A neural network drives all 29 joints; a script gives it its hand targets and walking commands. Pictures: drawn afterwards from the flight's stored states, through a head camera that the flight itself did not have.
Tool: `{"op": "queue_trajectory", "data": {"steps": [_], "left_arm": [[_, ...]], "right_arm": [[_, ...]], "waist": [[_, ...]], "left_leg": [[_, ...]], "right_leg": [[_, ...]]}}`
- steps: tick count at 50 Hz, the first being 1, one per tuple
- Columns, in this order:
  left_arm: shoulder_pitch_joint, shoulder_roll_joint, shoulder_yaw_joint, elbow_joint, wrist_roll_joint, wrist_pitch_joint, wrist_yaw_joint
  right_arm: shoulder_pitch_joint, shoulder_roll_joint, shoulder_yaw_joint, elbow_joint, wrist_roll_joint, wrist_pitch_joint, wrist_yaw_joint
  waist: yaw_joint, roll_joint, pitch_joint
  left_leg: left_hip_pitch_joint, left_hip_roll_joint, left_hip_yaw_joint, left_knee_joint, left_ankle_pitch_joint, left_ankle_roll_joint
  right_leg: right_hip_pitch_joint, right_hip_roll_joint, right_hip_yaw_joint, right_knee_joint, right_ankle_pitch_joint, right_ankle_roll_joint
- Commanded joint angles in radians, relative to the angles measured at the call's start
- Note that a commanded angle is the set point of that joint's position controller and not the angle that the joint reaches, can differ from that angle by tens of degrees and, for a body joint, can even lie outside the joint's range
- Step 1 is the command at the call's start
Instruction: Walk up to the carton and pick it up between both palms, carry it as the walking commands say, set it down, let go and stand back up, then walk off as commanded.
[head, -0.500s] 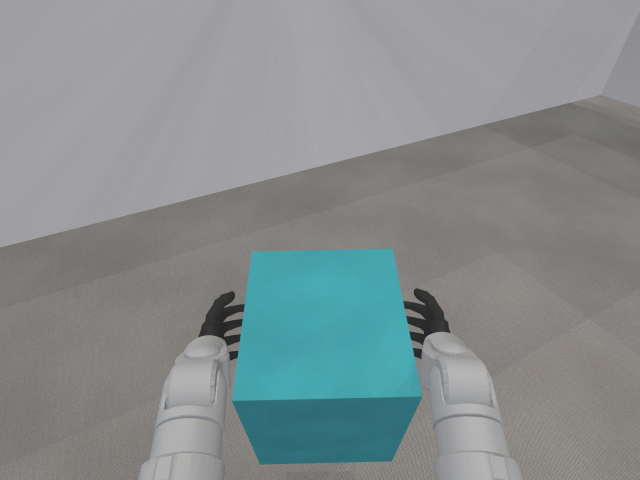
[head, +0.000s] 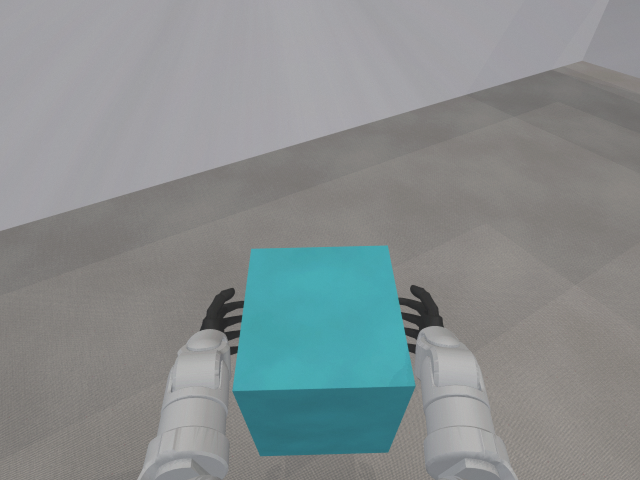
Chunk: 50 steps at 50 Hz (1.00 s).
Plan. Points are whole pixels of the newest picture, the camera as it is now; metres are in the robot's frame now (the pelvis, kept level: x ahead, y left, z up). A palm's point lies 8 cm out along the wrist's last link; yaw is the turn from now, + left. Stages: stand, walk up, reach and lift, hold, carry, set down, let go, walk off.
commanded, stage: set down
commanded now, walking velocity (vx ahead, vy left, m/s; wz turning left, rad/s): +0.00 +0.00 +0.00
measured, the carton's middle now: (322, 354) +0.33 -0.04 -0.04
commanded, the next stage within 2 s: none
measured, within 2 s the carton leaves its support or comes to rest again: neither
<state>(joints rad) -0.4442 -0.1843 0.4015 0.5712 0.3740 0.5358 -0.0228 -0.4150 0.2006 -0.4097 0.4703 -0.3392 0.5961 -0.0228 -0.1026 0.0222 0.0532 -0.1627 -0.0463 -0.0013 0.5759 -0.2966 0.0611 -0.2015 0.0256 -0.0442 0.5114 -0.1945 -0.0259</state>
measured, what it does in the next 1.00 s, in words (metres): lowers itself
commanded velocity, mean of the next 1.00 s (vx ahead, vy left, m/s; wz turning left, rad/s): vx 0.00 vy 0.00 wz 0.00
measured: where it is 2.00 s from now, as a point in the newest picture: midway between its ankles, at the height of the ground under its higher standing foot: outside the picture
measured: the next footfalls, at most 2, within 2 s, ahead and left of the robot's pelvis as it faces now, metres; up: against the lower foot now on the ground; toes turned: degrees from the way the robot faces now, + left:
none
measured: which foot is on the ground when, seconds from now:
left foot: down 0.00-1.00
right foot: down 0.00-1.00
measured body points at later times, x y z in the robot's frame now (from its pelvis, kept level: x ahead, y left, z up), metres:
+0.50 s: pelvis -0.02 +0.01 -0.03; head +0.11 -0.02 +0.40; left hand +0.37 +0.08 -0.08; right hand +0.31 -0.21 -0.08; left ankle +0.02 +0.08 -0.73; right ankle +0.06 -0.11 -0.73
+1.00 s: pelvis -0.04 -0.02 -0.11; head +0.14 -0.04 +0.30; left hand +0.39 +0.08 -0.16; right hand +0.35 -0.21 -0.17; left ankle +0.02 +0.08 -0.73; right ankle +0.06 -0.11 -0.73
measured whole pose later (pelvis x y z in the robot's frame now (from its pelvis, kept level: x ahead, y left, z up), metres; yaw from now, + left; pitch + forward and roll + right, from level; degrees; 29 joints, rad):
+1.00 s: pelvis -0.04 -0.02 -0.11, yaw +1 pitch +26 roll +0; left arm -0.74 -0.12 0.43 0.68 0.28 0.24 0.02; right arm -0.65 0.15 -0.50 0.50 -0.27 0.29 -0.02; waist -0.10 0.06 -0.06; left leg -1.23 -0.06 0.01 1.21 -0.43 0.04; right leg -1.28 0.00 -0.07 1.15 -0.33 -0.05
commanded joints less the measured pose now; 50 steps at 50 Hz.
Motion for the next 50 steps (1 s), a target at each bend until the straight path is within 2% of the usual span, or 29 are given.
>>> {"op": "queue_trajectory", "data": {"steps": [1, 12, 16, 21, 27, 37, 50], "left_arm": [[-0.518, -0.880, -0.426, 0.060, -0.174, -0.077, -0.166], [-0.515, -0.896, -0.453, 0.101, -0.146, -0.241, -0.103], [-0.516, -0.896, -0.465, 0.109, -0.137, -0.284, -0.099], [-0.544, -0.887, -0.479, 0.114, -0.127, -0.326, -0.106], [-0.596, -0.881, -0.510, 0.110, -0.142, -0.343, -0.130], [-0.680, -0.870, -0.505, 0.136, -0.162, -0.338, -0.165], [-0.806, -0.862, -0.453, 0.196, -0.180, -0.309, -0.156]], "right_arm": [[-0.461, 0.827, 0.407, 0.068, 0.158, -0.062, 0.194], [-0.505, 0.741, 0.423, 0.065, 0.123, -0.243, 0.232], [-0.511, 0.737, 0.424, 0.075, 0.110, -0.291, 0.243], [-0.547, 0.754, 0.441, 0.075, 0.104, -0.333, 0.249], [-0.578, 0.808, 0.477, 0.072, 0.118, -0.344, 0.236], [-0.641, 0.845, 0.499, 0.088, 0.145, -0.334, 0.207], [-0.781, 0.834, 0.480, 0.131, 0.178, -0.308, 0.206]], "waist": [[-0.022, 0.003, -0.243], [-0.021, 0.007, -0.400], [-0.024, 0.003, -0.452], [-0.013, -0.011, -0.521], [-0.005, -0.018, -0.621], [-0.016, -0.010, -0.727], [-0.026, 0.014, -0.834]], "left_leg": [[-0.186, 0.012, -0.173, -0.129, 0.119, 0.000], [-0.229, 0.004, -0.198, -0.037, 0.220, -0.027], [-0.275, -0.012, -0.193, 0.003, 0.210, -0.030], [-0.380, -0.035, -0.176, 0.078, 0.161, -0.022], [-0.524, -0.064, -0.150, 0.182, 0.116, -0.013], [-0.789, -0.098, -0.120, 0.342, 0.031, -0.008], [-1.015, -0.119, -0.101, 0.505, -0.065, -0.017]], "right_leg": [[0.174, 0.030, 0.156, 0.010, 0.135, -0.014], [-0.076, 0.049, 0.145, 0.128, 0.144, -0.023], [-0.144, 0.054, 0.141, 0.163, 0.152, -0.025], [-0.200, 0.057, 0.138, 0.230, 0.158, -0.024], [-0.230, 0.057, 0.142, 0.309, 0.177, -0.010], [-0.300, 0.057, 0.157, 0.424, 0.142, 0.010], [-0.477, 0.085, 0.142, 0.578, 0.051, 0.017]]}}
